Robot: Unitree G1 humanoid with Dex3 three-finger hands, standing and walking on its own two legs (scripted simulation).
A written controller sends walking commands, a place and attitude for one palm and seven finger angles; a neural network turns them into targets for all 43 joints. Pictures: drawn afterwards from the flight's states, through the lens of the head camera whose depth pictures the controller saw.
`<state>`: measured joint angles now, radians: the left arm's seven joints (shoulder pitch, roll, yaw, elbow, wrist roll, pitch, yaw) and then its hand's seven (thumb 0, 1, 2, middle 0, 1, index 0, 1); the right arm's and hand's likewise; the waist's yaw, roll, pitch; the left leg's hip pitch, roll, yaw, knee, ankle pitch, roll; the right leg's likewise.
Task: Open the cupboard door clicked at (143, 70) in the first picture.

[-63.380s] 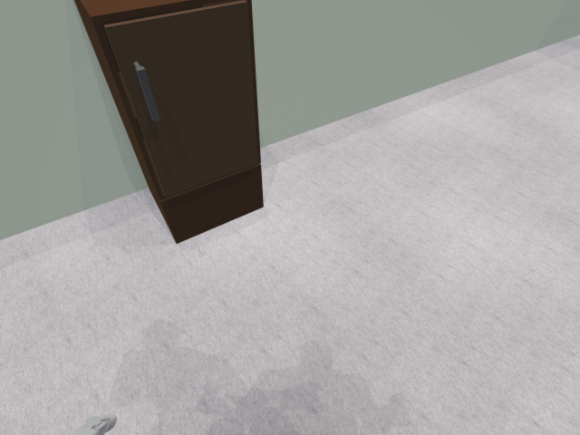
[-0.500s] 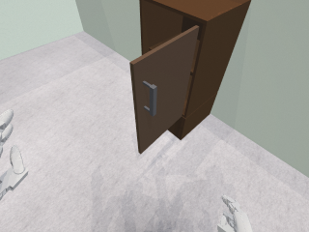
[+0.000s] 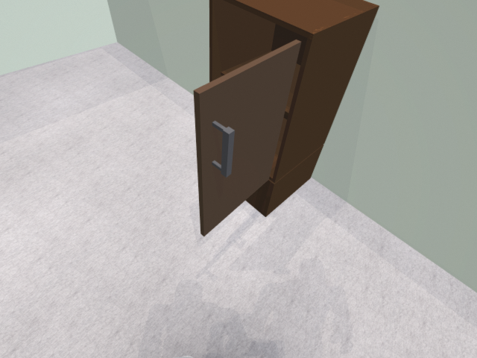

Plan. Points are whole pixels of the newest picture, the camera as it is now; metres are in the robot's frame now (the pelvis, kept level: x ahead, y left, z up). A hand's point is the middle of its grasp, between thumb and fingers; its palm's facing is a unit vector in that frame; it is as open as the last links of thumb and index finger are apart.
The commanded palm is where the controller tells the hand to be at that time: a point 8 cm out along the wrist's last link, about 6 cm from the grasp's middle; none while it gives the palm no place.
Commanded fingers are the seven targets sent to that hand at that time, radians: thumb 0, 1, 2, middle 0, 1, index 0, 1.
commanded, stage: let the arm hang, fingers relaxed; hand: left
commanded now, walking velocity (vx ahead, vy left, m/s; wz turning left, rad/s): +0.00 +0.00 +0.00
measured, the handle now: (221, 149) +0.60 +0.06 -0.04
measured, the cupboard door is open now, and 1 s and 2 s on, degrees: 93 93 93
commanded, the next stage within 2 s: look to check the result in 0.78 s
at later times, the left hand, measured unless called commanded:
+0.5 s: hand out of the picture -0.04 +0.16 -0.17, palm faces +0.05 -0.98 -0.19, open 7.4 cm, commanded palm none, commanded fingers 0.00 0.90 0.90 -0.20 -0.30 -0.20 -0.30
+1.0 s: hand out of the picture -0.01 +0.15 -0.17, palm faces +0.05 -0.98 -0.19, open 7.4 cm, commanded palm none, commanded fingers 0.00 0.90 0.90 -0.20 -0.30 -0.20 -0.30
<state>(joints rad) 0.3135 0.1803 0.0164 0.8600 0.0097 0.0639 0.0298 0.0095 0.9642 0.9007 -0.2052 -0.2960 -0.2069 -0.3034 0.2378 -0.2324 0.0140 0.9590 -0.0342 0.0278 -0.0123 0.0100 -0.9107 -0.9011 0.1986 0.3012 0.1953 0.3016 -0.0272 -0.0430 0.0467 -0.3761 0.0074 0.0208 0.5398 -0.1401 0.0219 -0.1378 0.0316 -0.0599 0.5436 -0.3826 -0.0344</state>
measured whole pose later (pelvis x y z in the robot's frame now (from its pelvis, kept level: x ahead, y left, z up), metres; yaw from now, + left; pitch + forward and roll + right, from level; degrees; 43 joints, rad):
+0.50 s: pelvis +0.01 +0.00 +0.01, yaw -1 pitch -3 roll +0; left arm 0.39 0.11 0.00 1.15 0.00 0.01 0.04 0.01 0.91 0.90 -0.20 -0.30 -0.20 -0.30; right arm 0.30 -0.12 0.00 1.15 -0.02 0.03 -0.04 0.01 -0.92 -0.90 0.20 0.30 0.20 0.30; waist -0.01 0.03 0.03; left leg -0.30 0.00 0.04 0.45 -0.11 0.02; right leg -0.07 0.03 -0.04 0.46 -0.35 -0.04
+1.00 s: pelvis +0.02 -0.01 +0.01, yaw -1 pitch -2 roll +0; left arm 0.35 0.11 0.01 1.14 0.00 0.00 0.05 0.01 0.90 0.90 -0.20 -0.30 -0.20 -0.30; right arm 0.29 -0.12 0.00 1.15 -0.02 0.02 -0.05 0.01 -0.91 -0.90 0.20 0.30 0.19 0.30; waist -0.01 0.01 0.05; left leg -0.27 0.01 0.04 0.44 -0.13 0.01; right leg -0.03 0.04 -0.04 0.41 -0.35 -0.05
